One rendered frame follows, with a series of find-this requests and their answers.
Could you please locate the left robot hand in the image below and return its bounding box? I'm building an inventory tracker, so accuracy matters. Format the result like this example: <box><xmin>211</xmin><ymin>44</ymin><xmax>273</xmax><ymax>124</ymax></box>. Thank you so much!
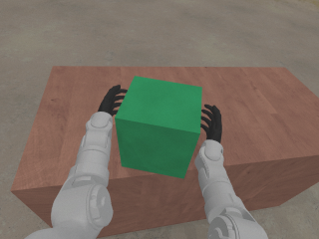
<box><xmin>98</xmin><ymin>85</ymin><xmax>128</xmax><ymax>116</ymax></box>

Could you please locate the right robot upper arm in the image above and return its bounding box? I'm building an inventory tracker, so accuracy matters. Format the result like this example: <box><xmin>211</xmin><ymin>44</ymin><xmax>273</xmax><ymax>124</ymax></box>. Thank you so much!
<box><xmin>207</xmin><ymin>214</ymin><xmax>268</xmax><ymax>239</ymax></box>

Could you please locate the right robot forearm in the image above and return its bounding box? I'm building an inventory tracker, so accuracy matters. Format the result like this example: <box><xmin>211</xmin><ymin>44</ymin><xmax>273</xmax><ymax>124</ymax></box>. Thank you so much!
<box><xmin>194</xmin><ymin>139</ymin><xmax>257</xmax><ymax>224</ymax></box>

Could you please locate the left robot forearm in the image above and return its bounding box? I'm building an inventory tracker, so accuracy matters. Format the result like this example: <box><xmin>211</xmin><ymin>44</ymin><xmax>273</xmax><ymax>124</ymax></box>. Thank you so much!
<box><xmin>51</xmin><ymin>112</ymin><xmax>113</xmax><ymax>226</ymax></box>

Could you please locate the carton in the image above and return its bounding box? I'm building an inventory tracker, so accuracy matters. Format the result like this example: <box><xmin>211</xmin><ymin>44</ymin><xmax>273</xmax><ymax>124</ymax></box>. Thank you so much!
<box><xmin>115</xmin><ymin>76</ymin><xmax>202</xmax><ymax>179</ymax></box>

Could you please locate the left robot upper arm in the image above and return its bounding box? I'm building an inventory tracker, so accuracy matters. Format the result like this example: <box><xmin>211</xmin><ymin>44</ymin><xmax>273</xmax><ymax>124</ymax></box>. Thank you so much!
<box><xmin>24</xmin><ymin>183</ymin><xmax>114</xmax><ymax>239</ymax></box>

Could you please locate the right robot hand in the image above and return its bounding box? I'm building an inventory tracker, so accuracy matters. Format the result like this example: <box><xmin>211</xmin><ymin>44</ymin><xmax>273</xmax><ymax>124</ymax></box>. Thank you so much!
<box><xmin>200</xmin><ymin>104</ymin><xmax>222</xmax><ymax>143</ymax></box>

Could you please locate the pedestal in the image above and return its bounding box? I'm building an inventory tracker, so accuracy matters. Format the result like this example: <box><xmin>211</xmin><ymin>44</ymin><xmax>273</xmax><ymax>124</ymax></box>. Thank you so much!
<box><xmin>10</xmin><ymin>66</ymin><xmax>319</xmax><ymax>239</ymax></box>

